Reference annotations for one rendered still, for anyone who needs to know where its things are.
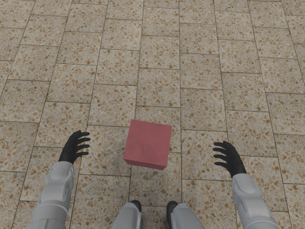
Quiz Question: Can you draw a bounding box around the left robot forearm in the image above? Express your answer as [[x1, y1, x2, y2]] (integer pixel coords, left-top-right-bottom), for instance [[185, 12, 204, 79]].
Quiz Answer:
[[25, 161, 74, 229]]

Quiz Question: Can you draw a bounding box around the robot left hand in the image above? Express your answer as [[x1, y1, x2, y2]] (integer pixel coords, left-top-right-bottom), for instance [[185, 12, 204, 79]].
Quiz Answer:
[[58, 130, 91, 164]]

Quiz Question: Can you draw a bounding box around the robot left shin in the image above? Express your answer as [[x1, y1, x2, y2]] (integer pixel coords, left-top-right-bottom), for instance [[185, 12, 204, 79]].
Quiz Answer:
[[123, 202, 138, 210]]

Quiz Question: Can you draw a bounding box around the left robot foot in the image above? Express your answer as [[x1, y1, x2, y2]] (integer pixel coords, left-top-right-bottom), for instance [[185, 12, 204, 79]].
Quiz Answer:
[[130, 200, 142, 212]]

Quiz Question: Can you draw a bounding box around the right robot forearm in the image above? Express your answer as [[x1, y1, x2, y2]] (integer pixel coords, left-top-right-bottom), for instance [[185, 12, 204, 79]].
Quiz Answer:
[[231, 173, 279, 229]]

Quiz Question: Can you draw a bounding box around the carton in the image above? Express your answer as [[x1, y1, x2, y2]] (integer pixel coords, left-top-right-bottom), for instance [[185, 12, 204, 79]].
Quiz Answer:
[[123, 119, 172, 170]]

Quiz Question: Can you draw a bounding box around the robot right hand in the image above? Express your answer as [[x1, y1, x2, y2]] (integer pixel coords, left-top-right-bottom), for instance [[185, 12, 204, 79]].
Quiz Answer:
[[213, 141, 247, 178]]

